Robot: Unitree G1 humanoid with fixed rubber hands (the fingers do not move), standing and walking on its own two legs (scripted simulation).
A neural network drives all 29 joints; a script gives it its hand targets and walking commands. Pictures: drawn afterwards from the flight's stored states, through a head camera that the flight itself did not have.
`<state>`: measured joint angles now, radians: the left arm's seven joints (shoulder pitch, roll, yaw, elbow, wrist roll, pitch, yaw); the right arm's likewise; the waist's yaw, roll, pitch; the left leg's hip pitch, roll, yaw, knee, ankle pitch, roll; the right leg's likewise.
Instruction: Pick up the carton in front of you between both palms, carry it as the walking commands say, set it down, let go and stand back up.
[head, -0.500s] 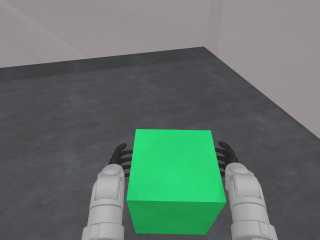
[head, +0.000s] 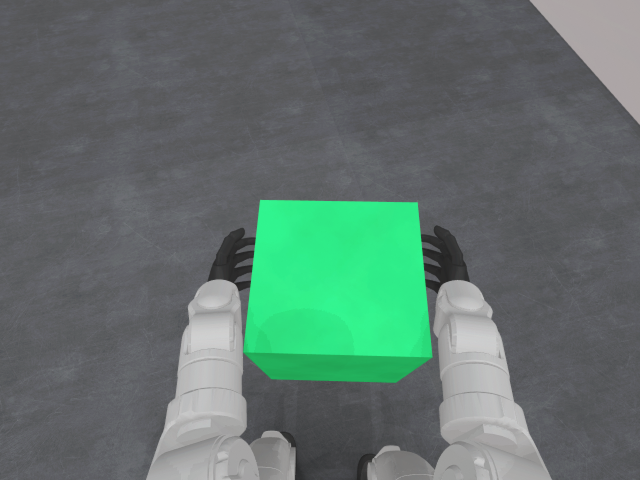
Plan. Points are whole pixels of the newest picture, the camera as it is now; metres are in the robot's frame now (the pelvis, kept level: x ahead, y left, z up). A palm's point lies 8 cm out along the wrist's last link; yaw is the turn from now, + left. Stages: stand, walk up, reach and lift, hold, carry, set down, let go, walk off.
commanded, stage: set down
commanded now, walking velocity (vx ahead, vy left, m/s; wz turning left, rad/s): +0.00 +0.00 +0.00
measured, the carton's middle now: (335, 301) +0.36 +0.01 -0.11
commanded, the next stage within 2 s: none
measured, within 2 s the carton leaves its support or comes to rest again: rests again in 1.86 s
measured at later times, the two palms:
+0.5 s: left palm (247, 293) +0.40 +0.16 -0.21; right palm (416, 306) +0.38 -0.14 -0.19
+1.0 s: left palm (258, 302) +0.44 +0.17 -0.37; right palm (394, 313) +0.42 -0.13 -0.36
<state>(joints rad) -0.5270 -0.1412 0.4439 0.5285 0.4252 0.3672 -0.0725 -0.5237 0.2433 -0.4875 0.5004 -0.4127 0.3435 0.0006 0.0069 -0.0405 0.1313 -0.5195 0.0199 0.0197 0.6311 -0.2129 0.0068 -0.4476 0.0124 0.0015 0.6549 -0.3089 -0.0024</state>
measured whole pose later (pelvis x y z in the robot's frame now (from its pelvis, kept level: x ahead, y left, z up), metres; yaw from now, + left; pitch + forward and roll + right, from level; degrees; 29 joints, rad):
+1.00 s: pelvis -0.06 +0.02 -0.26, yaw -4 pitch +48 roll -4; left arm -1.08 0.09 0.36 0.73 0.23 0.30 0.00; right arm -0.99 0.10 -0.54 0.59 -0.18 0.26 -0.10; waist -0.01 -0.04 -0.13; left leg -2.11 -0.01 -0.04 1.71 -0.44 0.01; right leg -2.01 0.07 0.01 1.75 -0.57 0.05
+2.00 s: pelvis -0.08 +0.01 -0.39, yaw -6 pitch +38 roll -3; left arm -1.46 0.35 0.17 1.09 0.01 0.20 0.01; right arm -1.35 -0.10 -0.38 0.91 0.01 0.19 -0.17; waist 0.02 -0.06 0.29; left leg -2.34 0.03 -0.04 2.16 -0.49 0.01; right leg -2.24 0.13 0.01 2.20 -0.63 0.07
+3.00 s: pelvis -0.08 +0.01 -0.39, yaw -5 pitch +34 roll -3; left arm -1.49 0.53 0.04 1.16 -0.23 0.06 0.01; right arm -1.36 -0.25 -0.14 0.94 0.22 0.09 -0.18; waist -0.01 -0.04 0.40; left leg -2.27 0.01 -0.05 2.18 -0.50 0.00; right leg -2.16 0.11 0.01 2.23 -0.66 0.07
